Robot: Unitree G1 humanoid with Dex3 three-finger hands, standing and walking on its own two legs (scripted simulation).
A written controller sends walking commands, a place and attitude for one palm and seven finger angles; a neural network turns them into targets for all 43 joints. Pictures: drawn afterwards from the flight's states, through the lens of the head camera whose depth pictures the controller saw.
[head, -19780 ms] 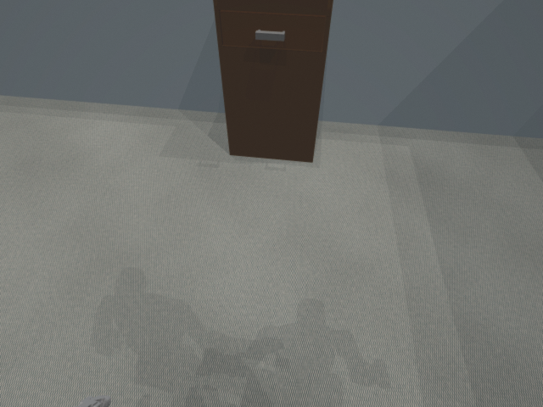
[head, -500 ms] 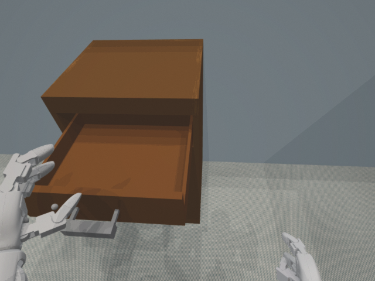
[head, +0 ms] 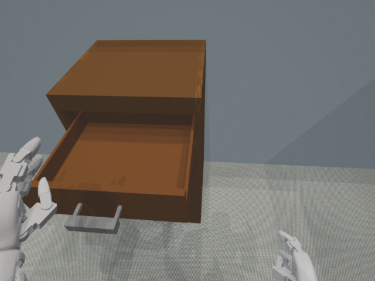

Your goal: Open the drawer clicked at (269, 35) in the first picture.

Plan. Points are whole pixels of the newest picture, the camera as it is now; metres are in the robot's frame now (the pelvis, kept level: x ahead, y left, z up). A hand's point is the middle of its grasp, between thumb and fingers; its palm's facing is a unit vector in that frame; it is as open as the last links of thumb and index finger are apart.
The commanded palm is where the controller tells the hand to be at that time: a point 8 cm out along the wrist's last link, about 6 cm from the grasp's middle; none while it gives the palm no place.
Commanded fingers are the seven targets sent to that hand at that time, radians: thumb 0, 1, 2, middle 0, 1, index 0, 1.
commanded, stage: step back with the hand held close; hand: left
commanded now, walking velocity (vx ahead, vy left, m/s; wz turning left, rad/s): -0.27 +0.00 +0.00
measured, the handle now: (96, 216) +0.27 +0.28 -0.06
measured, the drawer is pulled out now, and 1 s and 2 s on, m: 0.30 0.30 0.30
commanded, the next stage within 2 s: stop stepping back and stand still in 1.18 s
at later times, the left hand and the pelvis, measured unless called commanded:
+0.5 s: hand (33, 225) +0.15 +0.26 +0.15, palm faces +0.35 -0.79 -0.50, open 7.4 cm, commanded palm +0.09 +0.30 +0.17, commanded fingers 0.00 0.90 0.90 -0.20 -0.30 -0.20 -0.30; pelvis -0.04 +0.02 -0.01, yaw +0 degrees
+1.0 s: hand out of the picture +0.06 +0.22 +0.16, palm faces +0.34 -0.81 -0.48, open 7.4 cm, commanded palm -0.01 +0.27 +0.17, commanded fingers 0.00 0.90 0.90 -0.20 -0.30 -0.20 -0.30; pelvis -0.15 +0.00 -0.02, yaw -1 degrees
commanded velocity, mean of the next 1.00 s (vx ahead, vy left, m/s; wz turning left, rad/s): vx -0.31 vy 0.00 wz -0.01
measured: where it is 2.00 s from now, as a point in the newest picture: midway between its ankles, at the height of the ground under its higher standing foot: outside the picture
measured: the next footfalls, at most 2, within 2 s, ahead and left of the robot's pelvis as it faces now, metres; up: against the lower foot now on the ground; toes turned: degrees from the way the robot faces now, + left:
right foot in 0.94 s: -0.08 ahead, -0.10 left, +0.00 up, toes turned -2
left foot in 1.22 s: -0.18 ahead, +0.13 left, +0.00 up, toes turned +2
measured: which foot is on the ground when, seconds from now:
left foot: down 0.00-0.98, up 1.00-1.00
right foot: down 0.00-0.82, up 0.84-0.92, down 0.94-1.00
